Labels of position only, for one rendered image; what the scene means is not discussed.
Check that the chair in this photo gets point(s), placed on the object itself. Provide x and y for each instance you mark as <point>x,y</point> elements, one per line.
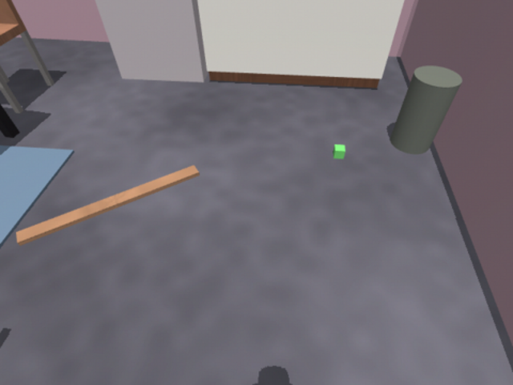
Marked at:
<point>11,26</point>

